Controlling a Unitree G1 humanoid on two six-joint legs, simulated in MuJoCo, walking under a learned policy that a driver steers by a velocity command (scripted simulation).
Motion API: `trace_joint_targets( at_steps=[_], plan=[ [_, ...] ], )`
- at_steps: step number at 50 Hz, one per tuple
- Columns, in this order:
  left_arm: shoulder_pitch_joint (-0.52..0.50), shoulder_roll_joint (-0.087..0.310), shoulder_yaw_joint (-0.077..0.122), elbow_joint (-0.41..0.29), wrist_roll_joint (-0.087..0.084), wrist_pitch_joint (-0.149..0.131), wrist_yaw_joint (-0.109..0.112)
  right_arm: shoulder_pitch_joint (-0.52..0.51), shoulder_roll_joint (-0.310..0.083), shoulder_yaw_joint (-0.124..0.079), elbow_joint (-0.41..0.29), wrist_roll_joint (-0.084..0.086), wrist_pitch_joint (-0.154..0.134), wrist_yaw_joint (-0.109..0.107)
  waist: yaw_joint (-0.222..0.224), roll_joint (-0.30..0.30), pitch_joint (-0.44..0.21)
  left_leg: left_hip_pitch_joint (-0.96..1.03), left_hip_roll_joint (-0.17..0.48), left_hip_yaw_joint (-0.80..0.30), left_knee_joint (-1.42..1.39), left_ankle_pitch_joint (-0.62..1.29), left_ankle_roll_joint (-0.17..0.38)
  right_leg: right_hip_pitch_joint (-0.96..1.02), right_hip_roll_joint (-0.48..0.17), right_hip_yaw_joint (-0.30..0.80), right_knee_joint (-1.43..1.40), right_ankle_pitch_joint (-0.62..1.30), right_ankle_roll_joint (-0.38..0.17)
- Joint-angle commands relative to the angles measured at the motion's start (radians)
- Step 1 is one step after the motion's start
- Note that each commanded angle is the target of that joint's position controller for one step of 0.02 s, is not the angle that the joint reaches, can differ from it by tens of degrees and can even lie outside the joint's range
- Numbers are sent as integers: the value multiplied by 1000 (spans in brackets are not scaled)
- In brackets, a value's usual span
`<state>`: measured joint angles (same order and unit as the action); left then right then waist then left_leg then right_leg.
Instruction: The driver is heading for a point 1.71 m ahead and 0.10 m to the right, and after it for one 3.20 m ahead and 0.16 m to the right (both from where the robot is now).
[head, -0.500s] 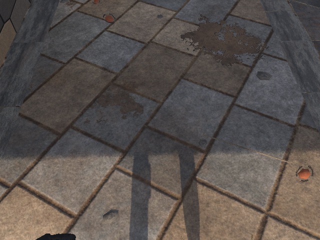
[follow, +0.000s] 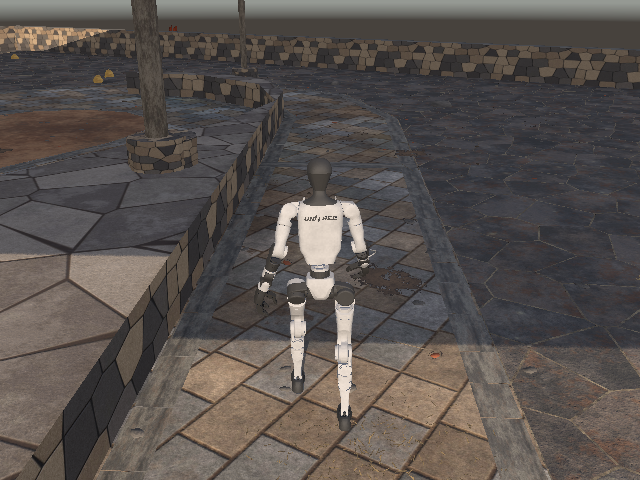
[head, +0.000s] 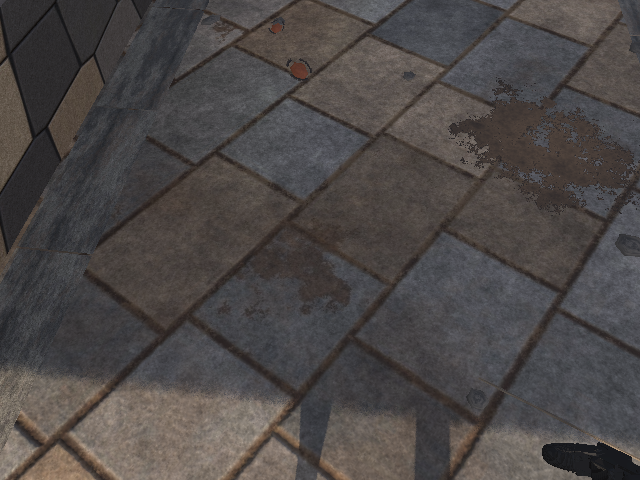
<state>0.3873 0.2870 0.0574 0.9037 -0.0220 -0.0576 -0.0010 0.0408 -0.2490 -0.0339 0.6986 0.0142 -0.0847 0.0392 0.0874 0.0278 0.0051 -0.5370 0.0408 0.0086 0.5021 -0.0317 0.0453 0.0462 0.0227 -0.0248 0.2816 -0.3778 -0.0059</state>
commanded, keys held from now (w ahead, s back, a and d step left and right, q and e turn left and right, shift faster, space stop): w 1.00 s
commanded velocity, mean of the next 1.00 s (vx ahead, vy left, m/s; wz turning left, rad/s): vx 0.50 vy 0.00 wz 0.00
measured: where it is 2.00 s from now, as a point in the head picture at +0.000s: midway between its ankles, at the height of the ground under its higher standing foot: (364, 222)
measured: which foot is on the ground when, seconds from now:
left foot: up 0.00-0.00, down 0.02-0.56, up 0.58-1.00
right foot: down 0.00-0.02, up 0.04-0.54, down 0.56-1.00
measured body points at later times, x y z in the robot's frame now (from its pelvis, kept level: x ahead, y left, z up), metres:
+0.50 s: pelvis +0.26 +0.01 +0.01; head +0.29 +0.01 +0.46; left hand +0.48 +0.24 -0.09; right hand +0.26 -0.27 -0.12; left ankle +0.14 +0.12 -0.73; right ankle +0.44 -0.13 -0.70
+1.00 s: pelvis +0.53 -0.02 +0.01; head +0.56 -0.02 +0.46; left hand +0.54 +0.26 -0.12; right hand +0.73 -0.26 -0.09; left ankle +0.72 +0.14 -0.69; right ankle +0.44 -0.12 -0.73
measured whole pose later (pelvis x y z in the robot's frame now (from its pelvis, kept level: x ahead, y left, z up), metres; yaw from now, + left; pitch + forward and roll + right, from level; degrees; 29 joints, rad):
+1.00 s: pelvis +0.53 -0.02 +0.01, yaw +0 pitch +2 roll -2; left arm 0.35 0.27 0.05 0.91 -0.01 -0.07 0.00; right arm 0.07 -0.26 -0.04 0.79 0.01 -0.07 0.02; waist 0.08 0.04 0.01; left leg -0.63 0.10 -0.02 0.58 0.05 0.00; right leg 0.01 0.05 -0.05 0.21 -0.26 -0.03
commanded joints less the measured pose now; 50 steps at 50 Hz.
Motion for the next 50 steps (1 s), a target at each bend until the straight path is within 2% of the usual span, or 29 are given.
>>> trace_joint_targets(
  at_steps=[1, 2, 3, 4, 5, 6, 7, 8, 9, 11, 14, 18, 21, 23, 26, 27, 28, 29, 30, 31, 32, 33, 34, 35, 38, 41, 45, 48, 50],
  plan=[
    [-38, 148, 28, -52, 6, 2, 12, 242, -191, -75, 7, -8, -16, -10, -186, -89, -159, 404, -6, 6, -10, 5, 77, -103, -191, 52, 333, 775, -102],
    [29, 67, 0, -82, 24, -11, 9, 383, -284, -97, 24, -29, -12, -19, -194, 81, -322, 792, 240, -332, 16, -12, 194, -439, -83, -4, 707, 443, -42],
    [88, 19, -18, -71, 20, -34, 1, 421, -278, -93, 42, -16, -5, -14, -177, 261, -414, 944, 359, -702, -133, -176, 286, -691, 35, 89, 926, -208, -17],
    [1, 121, 8, -80, -7, -47, -7, 393, -204, -71, 39, -5, -4, -15, -199, 162, -304, 874, 325, -651, -172, -304, 244, -805, -27, 149, 1020, -194, -29],
    [-83, 140, 12, -107, -17, -54, -11, 316, -181, -61, 28, -1, -2, -17, -181, 108, -170, 725, 294, -515, -198, -274, 210, -840, -77, 112, 1004, -95, -39],
    [-124, 132, 12, -114, -5, -54, -7, 251, -160, -53, 20, -10, -1, -15, -152, 41, -99, 583, 256, -423, -231, -201, 197, -803, -116, 91, 953, -10, -36],
    [-124, 123, 17, -112, 6, -46, -4, 207, -133, -45, 14, -20, -4, -12, -116, 41, -55, 474, 221, -352, -267, -127, 188, -749, -145, 93, 899, 46, -31],
    [-97, 107, 17, -105, 7, -33, -4, 184, -121, -42, 14, -25, -9, -9, -87, 65, -50, 409, 200, -311, -298, -92, 186, -690, -162, 98, 873, 80, -25],
    [-77, 87, 14, -98, 7, -22, -1, 179, -119, -43, 19, -21, -15, -8, -73, 70, -48, 374, 189, -278, -325, -66, 193, -662, -167, 94, 850, 98, -17],
    [-96, 71, 12, -105, 13, -8, 4, 190, -139, -49, 37, -16, -25, -11, -62, 57, -25, 340, 181, -216, -358, 1, 205, -680, -172, 86, 792, 153, 3],
    [-193, 60, 10, -135, 22, -9, 5, 235, -159, -54, 67, -15, -22, -26, -85, 28, 4, 369, 169, -154, -377, 62, 196, -744, -175, 84, 631, 307, 24],
    [-325, 31, -2, -167, 16, -23, -10, 291, -178, -57, 99, -6, -11, -37, -134, 27, 32, 397, 140, -78, -379, 53, 160, -700, -137, 47, 394, 475, 21],
    [-410, 33, -6, -198, 8, -30, -25, 348, -190, -60, 133, 1, 2, -39, -167, 27, 54, 476, 171, -83, -352, 38, 158, -705, -115, 37, 303, 470, 11],
    [-441, 42, -6, -219, 5, -35, -37, 364, -195, -63, 150, 4, 13, -42, -168, 35, 64, 545, 203, -95, -315, 68, 150, -718, -106, 41, 261, 413, -9],
    [-383, 78, 7, -214, 7, -43, -47, 341, -212, -71, 160, 8, 27, -49, -117, 62, 25, 607, 222, -98, -219, 257, 120, -607, -71, 17, 218, 306, -52],
    [-288, 102, 22, -187, 11, -44, -43, 317, -213, -70, 158, 9, 33, -51, -59, 62, -31, 596, 191, -67, -109, 415, 100, -464, -38, -16, 189, 309, -75],
    [-127, 155, 47, -138, 15, -44, -34, 318, -185, -58, 152, 3, 35, -54, 6, 37, -140, 512, 136, -24, 86, 436, 69, -219, -49, -5, 206, 343, -110],
    [38, 245, 69, -112, 26, -39, -25, 365, -122, -33, 127, -27, 27, -54, 34, -122, -304, 251, 53, 26, 436, 106, 24, 125, -271, 257, 256, 394, -200],
    [68, 265, 71, -92, 18, -34, -31, 461, -31, -7, 129, -14, 4, -43, -13, -346, -403, -93, -109, -43, 703, -543, -20, 362, -421, 704, 96, 148, -330],
    [48, 174, 47, -101, 7, -34, -31, 366, -146, -33, 130, 13, -14, -36, 27, -223, -319, -210, -49, -134, 800, -549, -6, 309, -390, 696, 35, -2, -288],
    [-33, 143, 35, -115, 8, -33, -26, 269, -177, -42, 97, 29, -24, -33, 15, -171, -180, -260, 1, -103, 793, -450, 7, 172, -362, 560, 13, 27, -249],
    [-101, 123, 27, -128, 17, -32, -26, 225, -167, -40, 91, 19, -24, -38, -14, -91, -105, -223, 46, -80, 749, -362, 4, 28, -326, 459, -14, 124, -234],
    [-147, 100, 21, -133, 26, -34, -27, 218, -156, -44, 90, 5, -19, -40, -48, -89, -59, -173, 76, -81, 688, -305, -2, -85, -296, 390, -43, 203, -229],
    [-169, 81, 16, -135, 35, -38, -28, 242, -142, -46, 96, 2, -8, -40, -79, -111, -52, -109, 97, -88, 658, -271, -6, -151, -271, 342, -72, 247, -223],
    [-164, 100, 22, -116, 25, -52, -26, 248, -103, -40, 99, -4, 18, -46, -105, -106, -23, -90, 110, -72, 569, -212, -33, -227, -253, 245, -137, 344, -241],
    [-124, 125, 29, -91, 23, -48, -11, 153, -95, -37, 71, -13, 19, -46, -86, -81, 8, -151, 114, -66, 408, -59, -58, -208, -240, 176, -163, 401, -235],
    [-70, 141, 31, -62, 12, -38, -1, 21, -68, -25, 42, -7, 7, -32, -39, -82, 35, -102, 74, -26, 170, 117, -58, -188, -204, 90, -168, 396, -197],
    [-14, 151, 35, -30, 5, -27, 1, -62, -70, -21, 14, 2, 1, -18, -8, -83, 58, -103, 53, -18, 80, 119, -50, -111, -235, 92, -142, 377, -194],
    [-1, 156, 39, -14, 1, -15, 4, -90, -82, -22, -3, 4, -4, -6, -10, -91, 67, -115, 46, -26, 38, 68, -29, -43, -268, 104, -106, 400, -184]
  ],
)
